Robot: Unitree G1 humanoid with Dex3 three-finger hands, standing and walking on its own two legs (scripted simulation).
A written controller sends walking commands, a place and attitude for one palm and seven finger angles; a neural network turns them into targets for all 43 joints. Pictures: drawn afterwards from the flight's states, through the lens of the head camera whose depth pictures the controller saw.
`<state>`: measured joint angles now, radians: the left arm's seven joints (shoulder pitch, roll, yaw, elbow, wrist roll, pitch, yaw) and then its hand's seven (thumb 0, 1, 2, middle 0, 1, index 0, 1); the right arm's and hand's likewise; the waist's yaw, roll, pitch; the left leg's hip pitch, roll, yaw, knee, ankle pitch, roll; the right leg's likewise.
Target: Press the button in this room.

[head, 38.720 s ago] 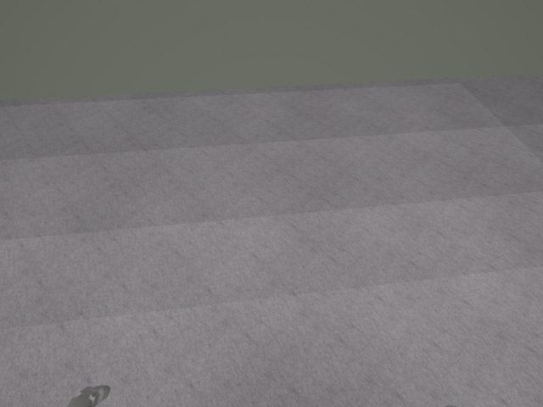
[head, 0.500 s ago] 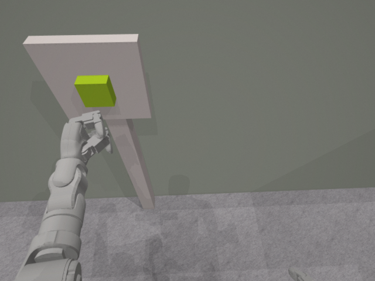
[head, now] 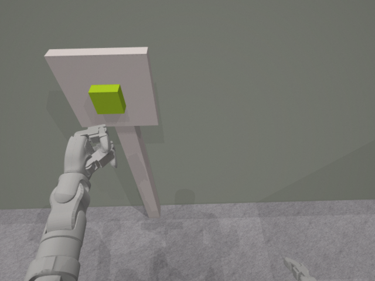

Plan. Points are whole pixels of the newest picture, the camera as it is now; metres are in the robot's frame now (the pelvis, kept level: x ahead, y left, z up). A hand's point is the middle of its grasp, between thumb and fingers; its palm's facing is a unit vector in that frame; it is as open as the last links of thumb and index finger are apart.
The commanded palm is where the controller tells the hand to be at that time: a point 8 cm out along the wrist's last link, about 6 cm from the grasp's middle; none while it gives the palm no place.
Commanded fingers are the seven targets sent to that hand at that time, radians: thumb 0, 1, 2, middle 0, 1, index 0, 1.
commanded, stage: draw the hand back to the body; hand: left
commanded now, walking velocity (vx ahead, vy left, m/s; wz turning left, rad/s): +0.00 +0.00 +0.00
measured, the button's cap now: (108, 98) +0.51 +0.21 +0.12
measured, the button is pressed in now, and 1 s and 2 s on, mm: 0 0 0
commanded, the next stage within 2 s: step back with the hand held close in 1.30 s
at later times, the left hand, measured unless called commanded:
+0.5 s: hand (69, 189) +0.25 +0.21 +0.14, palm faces +0.25 -0.94 -0.21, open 3.1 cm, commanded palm +0.21 +0.26 +0.15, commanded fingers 0.00 0.90 0.90 -1.30 -1.50 -1.30 -1.50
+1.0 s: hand (16, 215) +0.19 +0.24 +0.18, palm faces +0.41 -0.82 -0.39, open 3.1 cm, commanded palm +0.13 +0.28 +0.20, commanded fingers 0.00 0.90 0.90 -1.30 -1.50 -1.30 -1.50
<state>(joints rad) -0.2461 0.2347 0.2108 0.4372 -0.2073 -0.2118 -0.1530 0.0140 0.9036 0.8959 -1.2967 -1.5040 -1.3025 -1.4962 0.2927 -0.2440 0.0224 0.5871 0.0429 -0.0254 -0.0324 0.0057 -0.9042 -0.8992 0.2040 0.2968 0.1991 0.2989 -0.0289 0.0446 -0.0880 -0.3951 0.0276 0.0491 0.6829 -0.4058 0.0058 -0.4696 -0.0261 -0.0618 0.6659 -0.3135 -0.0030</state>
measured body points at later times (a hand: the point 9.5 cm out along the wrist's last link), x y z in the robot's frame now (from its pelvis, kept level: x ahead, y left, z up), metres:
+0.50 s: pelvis -0.01 +0.00 +0.02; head -0.02 -0.02 +0.47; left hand +0.23 +0.26 +0.15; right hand +0.19 -0.23 -0.05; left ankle -0.04 +0.11 -0.72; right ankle +0.01 -0.12 -0.72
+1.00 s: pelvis +0.01 +0.00 +0.02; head -0.01 -0.02 +0.47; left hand +0.16 +0.28 +0.20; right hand +0.20 -0.21 -0.06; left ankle -0.04 +0.11 -0.72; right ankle +0.01 -0.12 -0.72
